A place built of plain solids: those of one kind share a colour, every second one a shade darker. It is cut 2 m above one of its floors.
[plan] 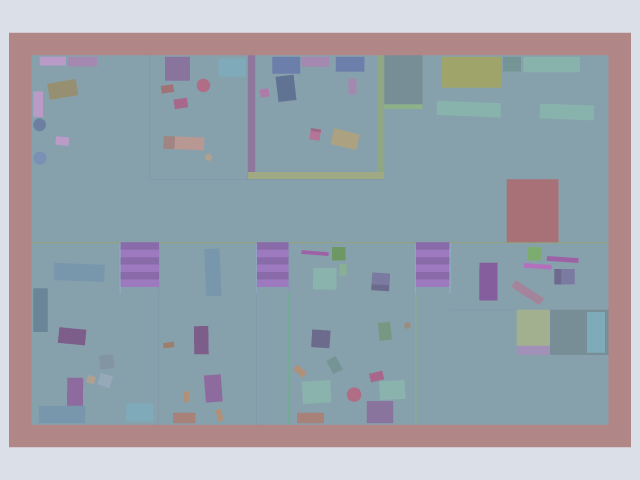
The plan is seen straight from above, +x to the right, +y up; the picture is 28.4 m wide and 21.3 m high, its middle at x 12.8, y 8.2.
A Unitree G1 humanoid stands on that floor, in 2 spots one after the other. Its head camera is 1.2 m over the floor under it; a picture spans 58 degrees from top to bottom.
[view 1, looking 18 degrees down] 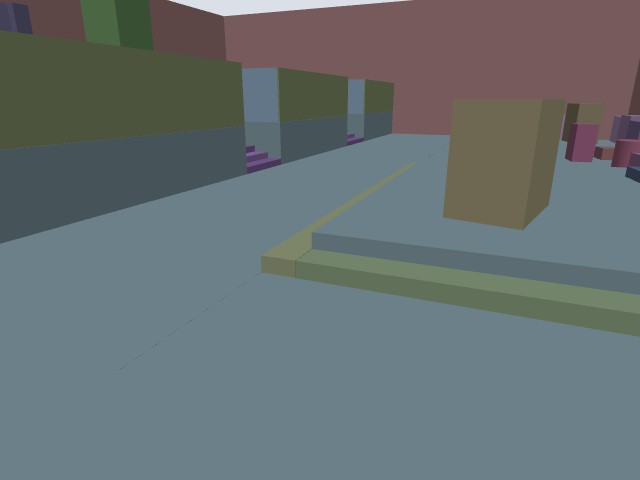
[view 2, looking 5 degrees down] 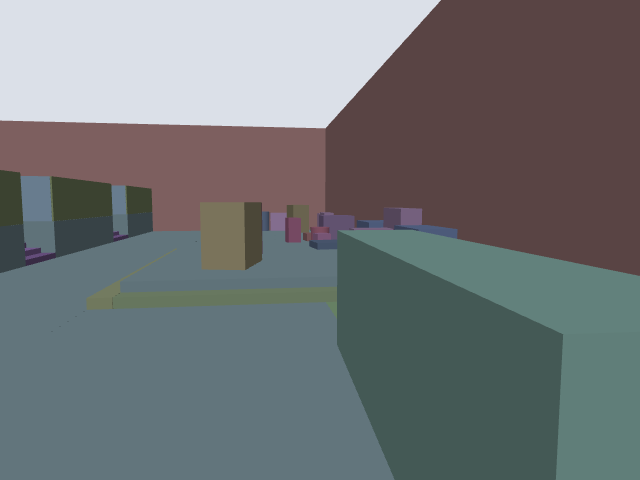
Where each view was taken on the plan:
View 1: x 18.56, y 12.67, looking -157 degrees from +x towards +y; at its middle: floor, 3.69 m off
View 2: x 21.48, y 13.11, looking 172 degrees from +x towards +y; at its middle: pallet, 10.68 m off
